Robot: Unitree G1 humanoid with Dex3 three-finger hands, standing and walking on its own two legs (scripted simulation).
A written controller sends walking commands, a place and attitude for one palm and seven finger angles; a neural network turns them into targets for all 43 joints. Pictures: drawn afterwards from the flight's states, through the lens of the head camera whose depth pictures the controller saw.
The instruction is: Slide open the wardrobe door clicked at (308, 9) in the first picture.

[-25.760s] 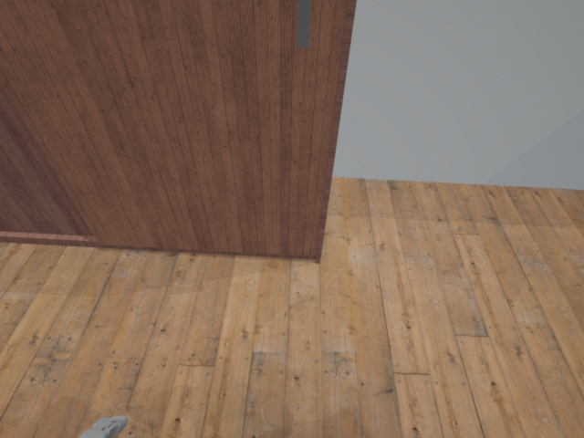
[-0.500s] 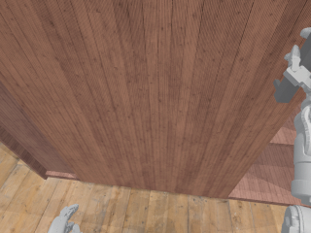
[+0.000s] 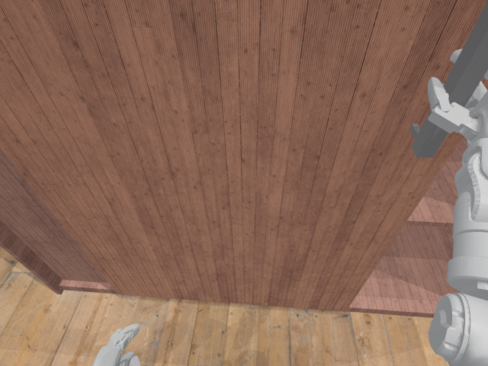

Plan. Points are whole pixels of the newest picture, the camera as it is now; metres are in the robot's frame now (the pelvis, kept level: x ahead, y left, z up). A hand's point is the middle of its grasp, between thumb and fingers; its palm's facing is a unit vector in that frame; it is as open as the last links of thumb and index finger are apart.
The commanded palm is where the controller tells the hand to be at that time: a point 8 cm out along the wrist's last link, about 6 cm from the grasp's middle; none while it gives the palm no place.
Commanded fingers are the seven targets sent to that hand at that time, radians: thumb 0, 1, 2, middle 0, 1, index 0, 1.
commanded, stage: loosen the grip on the handle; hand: right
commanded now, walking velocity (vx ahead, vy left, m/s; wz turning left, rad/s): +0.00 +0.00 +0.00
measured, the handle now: (454, 74) +0.45 -0.28 +0.28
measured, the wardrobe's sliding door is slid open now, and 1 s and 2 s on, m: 0.63 0.63 0.63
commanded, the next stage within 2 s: slip the hand off the handle in 0.46 s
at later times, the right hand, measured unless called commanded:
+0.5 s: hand (443, 108) +0.41 -0.26 +0.24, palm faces +0.38 +0.92 -0.11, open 14.4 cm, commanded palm +0.36 -0.30 +0.24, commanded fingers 0.00 0.55 -0.20 0.25 1.15 0.25 1.15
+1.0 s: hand out of the picture +0.40 -0.32 +0.24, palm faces +0.45 +0.88 -0.14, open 14.7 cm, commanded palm +0.36 -0.36 +0.23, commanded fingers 0.00 0.55 -0.20 0.25 1.15 0.25 1.15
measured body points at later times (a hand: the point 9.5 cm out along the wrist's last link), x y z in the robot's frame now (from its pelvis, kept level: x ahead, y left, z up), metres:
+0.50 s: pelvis +0.03 +0.03 +0.00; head +0.05 +0.04 +0.45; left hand +0.15 +0.29 -0.11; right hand +0.38 -0.31 +0.25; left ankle +0.01 +0.11 -0.74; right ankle +0.06 -0.09 -0.74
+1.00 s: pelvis +0.04 +0.02 -0.01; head +0.05 +0.02 +0.44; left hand +0.17 +0.28 -0.10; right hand +0.37 -0.36 +0.25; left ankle +0.01 +0.11 -0.74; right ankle +0.06 -0.09 -0.74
